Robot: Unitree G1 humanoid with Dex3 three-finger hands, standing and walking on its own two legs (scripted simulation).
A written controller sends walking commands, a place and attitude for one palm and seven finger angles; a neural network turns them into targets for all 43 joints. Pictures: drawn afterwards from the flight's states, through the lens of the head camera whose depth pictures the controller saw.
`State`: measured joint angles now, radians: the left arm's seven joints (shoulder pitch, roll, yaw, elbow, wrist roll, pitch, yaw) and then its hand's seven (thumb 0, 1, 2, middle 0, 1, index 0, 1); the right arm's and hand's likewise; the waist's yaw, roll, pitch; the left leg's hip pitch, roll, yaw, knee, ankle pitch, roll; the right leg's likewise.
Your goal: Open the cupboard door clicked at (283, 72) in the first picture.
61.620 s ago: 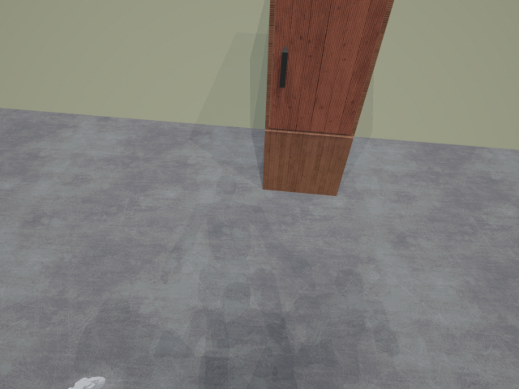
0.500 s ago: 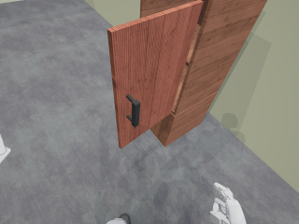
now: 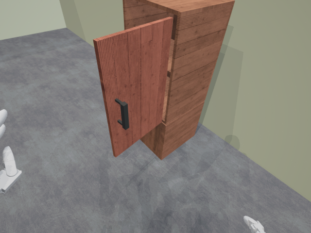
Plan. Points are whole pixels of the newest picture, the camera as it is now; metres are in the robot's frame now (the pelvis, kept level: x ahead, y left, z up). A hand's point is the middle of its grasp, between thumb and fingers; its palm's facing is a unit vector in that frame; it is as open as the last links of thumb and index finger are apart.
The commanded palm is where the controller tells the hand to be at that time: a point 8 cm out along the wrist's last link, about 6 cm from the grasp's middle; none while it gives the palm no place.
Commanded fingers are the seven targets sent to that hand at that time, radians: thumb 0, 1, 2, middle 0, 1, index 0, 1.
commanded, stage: stop stepping back and stand still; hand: left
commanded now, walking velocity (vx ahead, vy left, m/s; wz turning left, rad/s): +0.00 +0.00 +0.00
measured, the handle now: (121, 114) +0.57 +0.17 -0.05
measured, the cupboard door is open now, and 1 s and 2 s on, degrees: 96 96 96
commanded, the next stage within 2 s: let the arm hang, fingers relaxed in 1.22 s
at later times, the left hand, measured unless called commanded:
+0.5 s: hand out of the picture +0.13 +0.30 +0.15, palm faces +0.44 -0.78 -0.45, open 7.4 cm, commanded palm +0.09 +0.33 +0.18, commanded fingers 0.00 0.90 0.90 -0.20 -0.30 -0.20 -0.30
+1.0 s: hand out of the picture +0.16 +0.30 +0.15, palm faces +0.44 -0.78 -0.45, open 7.4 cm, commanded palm +0.10 +0.33 +0.18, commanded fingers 0.00 0.90 0.90 -0.20 -0.30 -0.20 -0.30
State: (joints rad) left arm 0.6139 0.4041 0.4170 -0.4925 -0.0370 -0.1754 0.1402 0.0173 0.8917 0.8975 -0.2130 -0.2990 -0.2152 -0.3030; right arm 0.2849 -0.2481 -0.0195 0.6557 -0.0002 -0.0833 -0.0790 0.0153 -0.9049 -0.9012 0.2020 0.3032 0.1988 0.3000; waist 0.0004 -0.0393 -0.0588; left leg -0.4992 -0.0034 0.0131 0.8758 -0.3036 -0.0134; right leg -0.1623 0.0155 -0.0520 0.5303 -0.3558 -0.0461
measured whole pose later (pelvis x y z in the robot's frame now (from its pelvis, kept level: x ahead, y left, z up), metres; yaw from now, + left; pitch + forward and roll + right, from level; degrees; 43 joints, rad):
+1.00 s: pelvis -0.03 +0.03 +0.01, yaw +2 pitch +0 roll -1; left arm 0.53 0.38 0.38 -0.40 -0.03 -0.17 0.15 0.02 0.89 0.90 -0.21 -0.30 -0.21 -0.30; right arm 0.20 -0.20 0.02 0.64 0.00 -0.13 -0.08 0.02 -0.90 -0.90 0.20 0.30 0.20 0.30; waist 0.01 0.01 0.01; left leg -0.28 0.01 0.02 0.44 -0.16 0.02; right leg -0.16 0.03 -0.01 0.39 -0.23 -0.01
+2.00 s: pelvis -0.03 +0.02 +0.01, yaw +3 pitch -2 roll +0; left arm 0.28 0.26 0.01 1.14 0.01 0.01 0.01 0.01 0.92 0.90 -0.20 -0.30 -0.20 -0.30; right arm 0.22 -0.24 0.00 1.11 -0.01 0.02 -0.02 0.01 -0.91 -0.90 0.20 0.30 0.20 0.30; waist 0.00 0.04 0.06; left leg -0.24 0.00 0.01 0.42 -0.15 0.01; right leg -0.13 0.02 -0.03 0.41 -0.25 -0.02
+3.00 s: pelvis +0.00 +0.01 +0.01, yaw +2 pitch -2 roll +0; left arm 0.20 0.24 0.01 1.14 0.01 -0.01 0.02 0.01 0.91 0.90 -0.20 -0.30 -0.20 -0.30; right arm 0.15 -0.25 0.00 1.14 -0.01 0.00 -0.02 0.01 -0.91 -0.90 0.20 0.30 0.20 0.30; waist 0.00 0.01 0.05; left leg -0.16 0.01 0.02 0.35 -0.17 0.00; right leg -0.04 0.02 -0.02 0.33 -0.26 -0.03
